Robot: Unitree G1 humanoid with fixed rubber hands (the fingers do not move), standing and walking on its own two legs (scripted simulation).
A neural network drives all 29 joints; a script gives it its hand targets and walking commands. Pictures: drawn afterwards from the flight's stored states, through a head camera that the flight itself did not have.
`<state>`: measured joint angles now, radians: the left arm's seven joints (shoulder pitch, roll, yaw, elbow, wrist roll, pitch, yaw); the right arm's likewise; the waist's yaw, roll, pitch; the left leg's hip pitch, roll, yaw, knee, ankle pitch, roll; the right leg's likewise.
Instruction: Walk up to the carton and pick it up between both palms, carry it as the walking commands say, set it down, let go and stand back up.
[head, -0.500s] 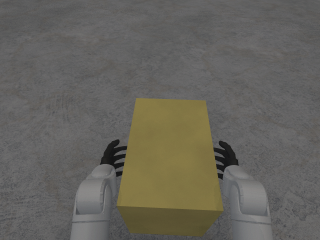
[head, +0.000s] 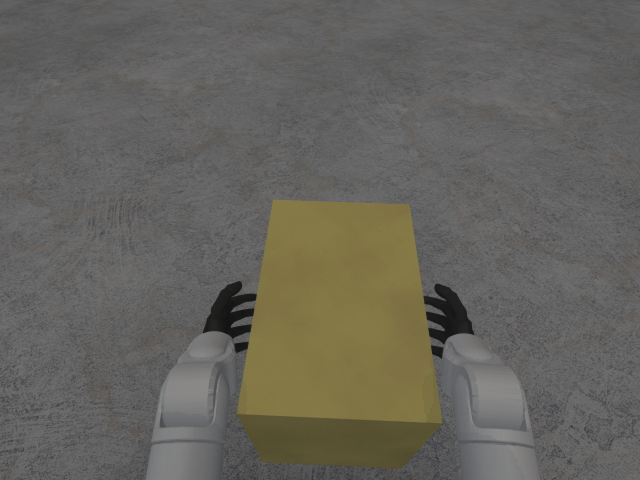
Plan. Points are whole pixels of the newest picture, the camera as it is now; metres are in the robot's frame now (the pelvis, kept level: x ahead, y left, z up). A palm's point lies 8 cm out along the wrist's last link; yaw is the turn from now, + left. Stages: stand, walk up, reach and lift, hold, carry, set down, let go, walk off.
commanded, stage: carry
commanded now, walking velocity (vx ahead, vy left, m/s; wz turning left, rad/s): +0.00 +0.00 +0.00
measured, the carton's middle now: (336, 332) +0.32 -0.01 -0.02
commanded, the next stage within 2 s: hold in 1.22 s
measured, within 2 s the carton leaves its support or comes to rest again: neither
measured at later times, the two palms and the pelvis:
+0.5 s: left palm (216, 339) +0.27 +0.14 +0.05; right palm (454, 345) +0.26 -0.14 +0.05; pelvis +0.00 +0.01 +0.00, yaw -1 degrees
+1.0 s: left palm (210, 342) +0.26 +0.15 +0.05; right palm (454, 348) +0.26 -0.14 +0.06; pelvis +0.00 +0.01 +0.00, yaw -1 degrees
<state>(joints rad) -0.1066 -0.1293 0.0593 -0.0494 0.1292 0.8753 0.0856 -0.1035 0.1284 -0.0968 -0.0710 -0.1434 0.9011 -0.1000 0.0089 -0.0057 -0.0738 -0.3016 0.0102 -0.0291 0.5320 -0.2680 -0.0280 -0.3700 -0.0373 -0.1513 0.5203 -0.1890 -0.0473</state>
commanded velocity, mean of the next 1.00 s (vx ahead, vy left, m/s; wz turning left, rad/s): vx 0.00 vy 0.00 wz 0.00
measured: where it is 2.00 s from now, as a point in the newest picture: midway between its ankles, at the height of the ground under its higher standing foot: outside the picture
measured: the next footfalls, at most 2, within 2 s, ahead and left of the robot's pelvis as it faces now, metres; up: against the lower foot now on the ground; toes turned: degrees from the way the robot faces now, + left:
none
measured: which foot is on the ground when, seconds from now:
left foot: down 0.00-1.00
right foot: down 0.00-1.00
